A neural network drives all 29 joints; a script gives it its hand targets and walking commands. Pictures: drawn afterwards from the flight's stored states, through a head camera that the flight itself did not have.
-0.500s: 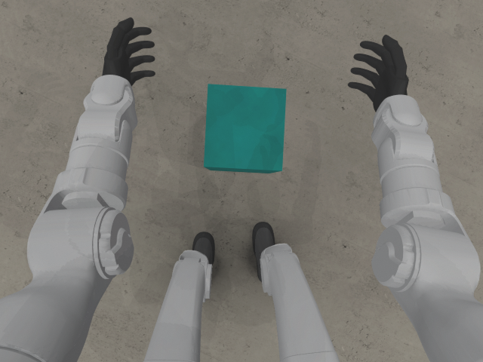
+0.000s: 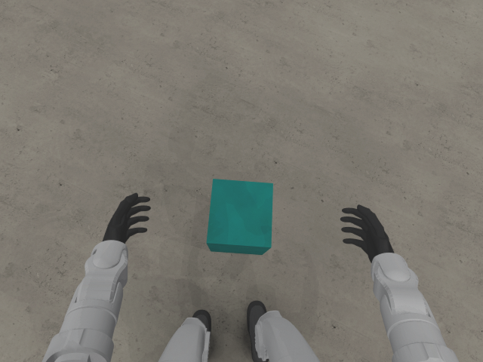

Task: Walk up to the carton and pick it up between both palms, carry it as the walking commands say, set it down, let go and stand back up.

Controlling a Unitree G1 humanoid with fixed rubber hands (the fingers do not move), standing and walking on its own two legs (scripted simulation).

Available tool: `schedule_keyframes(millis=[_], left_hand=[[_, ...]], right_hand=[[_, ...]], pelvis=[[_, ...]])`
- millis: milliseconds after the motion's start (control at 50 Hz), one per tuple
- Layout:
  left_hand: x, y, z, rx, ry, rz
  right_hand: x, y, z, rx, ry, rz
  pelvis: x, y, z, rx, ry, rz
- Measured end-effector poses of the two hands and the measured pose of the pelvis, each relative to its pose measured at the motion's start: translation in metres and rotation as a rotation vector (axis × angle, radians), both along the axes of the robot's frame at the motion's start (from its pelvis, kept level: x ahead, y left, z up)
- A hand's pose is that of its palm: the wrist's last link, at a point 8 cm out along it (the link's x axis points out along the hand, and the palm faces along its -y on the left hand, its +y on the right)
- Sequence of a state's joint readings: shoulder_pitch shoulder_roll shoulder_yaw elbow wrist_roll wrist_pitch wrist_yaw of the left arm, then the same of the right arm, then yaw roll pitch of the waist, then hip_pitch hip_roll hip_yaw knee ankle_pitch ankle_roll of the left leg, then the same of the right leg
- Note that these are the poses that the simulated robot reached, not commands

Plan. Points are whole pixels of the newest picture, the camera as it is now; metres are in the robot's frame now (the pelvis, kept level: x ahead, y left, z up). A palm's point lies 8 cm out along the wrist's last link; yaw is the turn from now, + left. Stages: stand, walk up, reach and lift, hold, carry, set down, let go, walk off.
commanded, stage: let go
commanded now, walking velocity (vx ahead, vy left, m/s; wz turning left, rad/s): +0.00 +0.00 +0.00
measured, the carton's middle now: (239, 219) +0.44 -0.03 -0.62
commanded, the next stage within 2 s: stand in 0.74 s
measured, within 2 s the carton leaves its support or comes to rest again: neither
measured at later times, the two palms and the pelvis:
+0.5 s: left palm (57, 322) +0.18 +0.25 -0.04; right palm (384, 318) +0.17 -0.21 -0.04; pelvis +0.02 +0.02 +0.03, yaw -2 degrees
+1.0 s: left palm (65, 343) +0.15 +0.26 -0.08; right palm (406, 350) +0.12 -0.25 -0.07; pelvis +0.05 +0.01 +0.02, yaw -4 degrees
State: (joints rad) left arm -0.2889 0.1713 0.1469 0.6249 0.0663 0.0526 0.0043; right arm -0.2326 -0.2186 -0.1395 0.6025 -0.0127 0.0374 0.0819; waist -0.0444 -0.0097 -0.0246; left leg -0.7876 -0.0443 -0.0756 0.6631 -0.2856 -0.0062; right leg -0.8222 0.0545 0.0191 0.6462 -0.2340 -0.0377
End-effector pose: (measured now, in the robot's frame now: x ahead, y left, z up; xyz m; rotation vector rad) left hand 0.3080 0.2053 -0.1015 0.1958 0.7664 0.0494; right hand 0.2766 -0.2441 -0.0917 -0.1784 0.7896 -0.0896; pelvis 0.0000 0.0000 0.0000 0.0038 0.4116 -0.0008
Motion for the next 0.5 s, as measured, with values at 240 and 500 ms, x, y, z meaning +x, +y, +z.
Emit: schedule_keyframes(millis=[240,500], left_hand=[[-0.089,0.03,0.043,-0.004,0.031,0.012],[-0.124,0.048,0.059,-0.016,0.045,0.0]], right_hand=[[-0.088,0.016,0.044,0.01,0.017,-0.021],[-0.102,0.034,0.051,0.011,0.029,0.015]], pelvis=[[0.022,0.009,0.025,-0.012,-0.299,-0.013],[0.022,0.023,0.028,-0.023,-0.494,-0.024]])
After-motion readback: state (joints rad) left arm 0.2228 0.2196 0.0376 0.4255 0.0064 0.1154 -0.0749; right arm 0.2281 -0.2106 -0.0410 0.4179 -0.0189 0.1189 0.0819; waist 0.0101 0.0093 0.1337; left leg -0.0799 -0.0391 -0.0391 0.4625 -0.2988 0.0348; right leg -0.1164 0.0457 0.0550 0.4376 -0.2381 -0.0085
